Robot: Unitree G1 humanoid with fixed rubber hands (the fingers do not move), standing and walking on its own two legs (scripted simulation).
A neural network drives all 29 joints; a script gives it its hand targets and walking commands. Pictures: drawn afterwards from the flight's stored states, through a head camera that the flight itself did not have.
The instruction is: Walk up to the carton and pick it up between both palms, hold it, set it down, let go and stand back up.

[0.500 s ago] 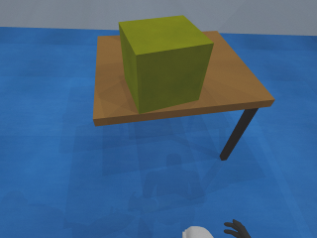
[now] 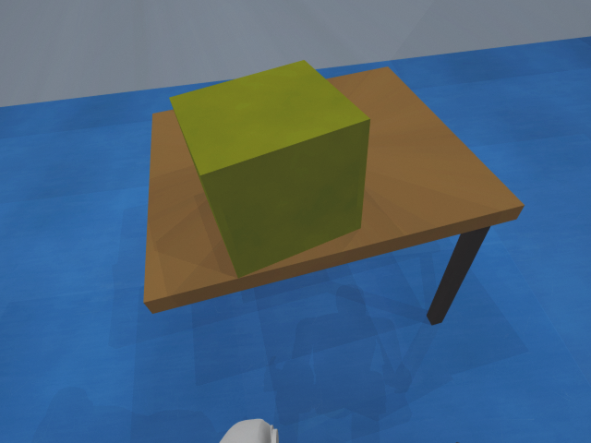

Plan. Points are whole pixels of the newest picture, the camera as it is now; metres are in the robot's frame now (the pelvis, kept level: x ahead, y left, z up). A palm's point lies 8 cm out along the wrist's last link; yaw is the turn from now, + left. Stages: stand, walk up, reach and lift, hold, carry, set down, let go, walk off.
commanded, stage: walk up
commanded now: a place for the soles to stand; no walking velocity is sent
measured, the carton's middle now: (271, 167) +0.62 +0.07 +0.00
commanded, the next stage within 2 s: none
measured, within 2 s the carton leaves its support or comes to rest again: neither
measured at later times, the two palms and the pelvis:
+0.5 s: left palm out of the picture +0.13 +0.27 -0.13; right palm (414, 409) +0.19 -0.15 -0.10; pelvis +0.05 +0.06 -0.01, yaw -2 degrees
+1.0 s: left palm out of the picture +0.15 +0.26 -0.12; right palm out of the picture +0.12 -0.17 -0.12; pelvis +0.08 +0.05 +0.00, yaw -5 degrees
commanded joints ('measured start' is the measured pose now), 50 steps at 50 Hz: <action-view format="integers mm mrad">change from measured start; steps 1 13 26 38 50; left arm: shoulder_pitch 26 36 70 -19 -12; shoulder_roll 133 116 100 123 137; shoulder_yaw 32 -14 0 -1 -1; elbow -58 -43 -28 -6 39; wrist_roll -11 -9 2 -25 -17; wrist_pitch -29 97 108 47 58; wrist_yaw -3 -8 -20 -39 -22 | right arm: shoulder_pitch -56 -83 -176 -80 -32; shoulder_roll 23 -52 -39 -20 -19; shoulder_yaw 15 -11 -12 8 7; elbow -84 -141 -142 -59 -12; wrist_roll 5 38 41 37 45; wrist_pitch -18 -32 8 -35 -32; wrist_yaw -4 -73 -62 -34 -41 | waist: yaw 3 -28 26 -9 -7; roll -199 88 56 -123 -63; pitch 31 -99 -43 0 19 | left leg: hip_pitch -56 399 169 360 366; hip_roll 28 312 166 69 82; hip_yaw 3 -408 -171 -81 -75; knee -140 -831 -861 -747 -774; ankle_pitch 96 169 -214 60 159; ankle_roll -18 277 191 107 120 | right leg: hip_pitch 34 -184 -6 -73 -15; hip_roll -184 14 24 -58 -50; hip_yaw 153 107 39 232 210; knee -214 404 144 -148 -119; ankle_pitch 300 -450 -211 -132 -5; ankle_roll -112 60 44 -6 7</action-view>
